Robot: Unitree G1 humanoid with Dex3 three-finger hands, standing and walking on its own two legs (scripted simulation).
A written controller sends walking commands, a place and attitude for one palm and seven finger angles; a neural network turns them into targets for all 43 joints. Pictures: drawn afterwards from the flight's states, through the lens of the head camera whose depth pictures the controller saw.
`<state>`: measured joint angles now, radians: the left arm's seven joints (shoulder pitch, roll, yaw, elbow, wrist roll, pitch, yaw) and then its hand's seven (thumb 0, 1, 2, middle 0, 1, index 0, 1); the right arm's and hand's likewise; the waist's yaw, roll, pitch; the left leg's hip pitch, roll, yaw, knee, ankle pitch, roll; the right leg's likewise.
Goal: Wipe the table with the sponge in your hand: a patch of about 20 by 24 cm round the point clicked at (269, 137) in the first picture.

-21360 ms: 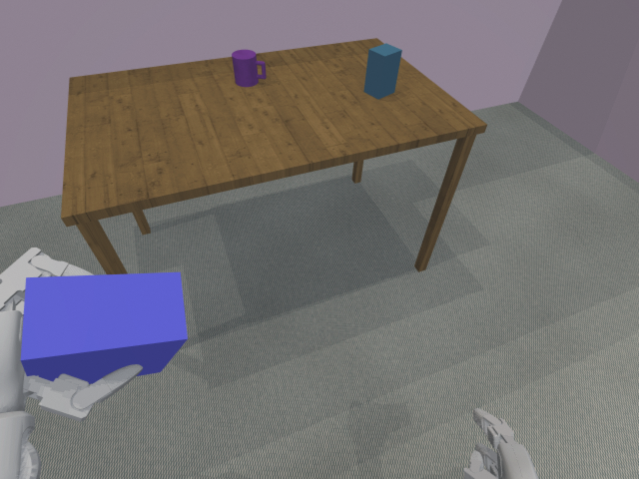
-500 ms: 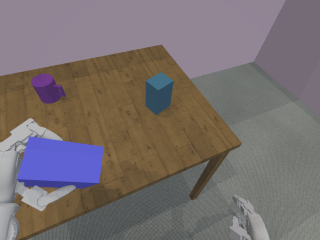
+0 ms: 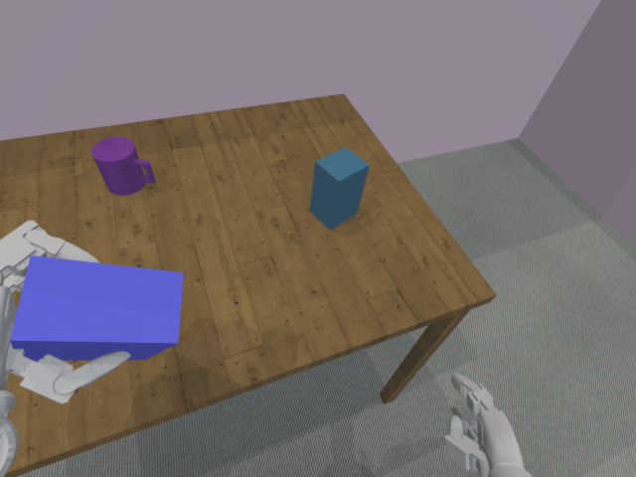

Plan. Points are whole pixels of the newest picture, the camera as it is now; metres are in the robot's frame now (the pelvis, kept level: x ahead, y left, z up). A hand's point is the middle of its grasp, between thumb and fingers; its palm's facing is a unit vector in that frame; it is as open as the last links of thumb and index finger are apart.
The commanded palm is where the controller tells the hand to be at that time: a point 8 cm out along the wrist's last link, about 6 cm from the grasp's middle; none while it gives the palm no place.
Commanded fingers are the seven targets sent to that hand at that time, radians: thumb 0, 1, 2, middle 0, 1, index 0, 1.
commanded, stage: look again from close up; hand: left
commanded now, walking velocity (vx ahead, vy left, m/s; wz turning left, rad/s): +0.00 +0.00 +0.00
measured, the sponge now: (120, 318) +0.23 +0.23 +0.12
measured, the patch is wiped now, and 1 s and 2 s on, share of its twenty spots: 0.00 0.00 0.00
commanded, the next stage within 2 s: come to a stop and stand still in 0.32 s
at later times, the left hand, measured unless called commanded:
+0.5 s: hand (89, 338) +0.20 +0.23 +0.15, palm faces +0.34 -0.86 -0.38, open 10.7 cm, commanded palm +0.14 +0.26 +0.17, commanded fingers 0.00 0.10 1.30 -1.20 -1.60 -1.20 -1.60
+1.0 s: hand (89, 299) +0.23 +0.24 +0.16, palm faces +0.34 -0.85 -0.40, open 10.7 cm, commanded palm +0.16 +0.27 +0.17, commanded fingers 0.00 0.10 1.30 -1.20 -1.60 -1.20 -1.60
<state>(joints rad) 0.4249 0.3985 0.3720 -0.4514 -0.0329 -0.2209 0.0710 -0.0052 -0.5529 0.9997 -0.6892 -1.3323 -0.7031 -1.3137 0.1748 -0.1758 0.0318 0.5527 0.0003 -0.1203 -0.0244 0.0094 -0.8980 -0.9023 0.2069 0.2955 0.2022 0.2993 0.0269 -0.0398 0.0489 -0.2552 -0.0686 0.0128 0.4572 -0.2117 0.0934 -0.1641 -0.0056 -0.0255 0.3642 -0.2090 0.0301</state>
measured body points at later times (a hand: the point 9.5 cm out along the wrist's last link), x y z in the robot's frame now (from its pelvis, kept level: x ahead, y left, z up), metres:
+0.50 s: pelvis -0.02 -0.02 +0.00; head +0.00 +0.01 +0.45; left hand +0.17 +0.27 +0.17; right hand +0.15 -0.25 -0.07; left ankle +0.02 +0.05 -0.74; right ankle -0.01 -0.15 -0.74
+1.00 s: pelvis -0.01 -0.01 +0.00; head +0.03 +0.01 +0.45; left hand +0.20 +0.28 +0.18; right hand +0.17 -0.23 -0.07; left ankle +0.02 +0.05 -0.74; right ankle -0.01 -0.15 -0.74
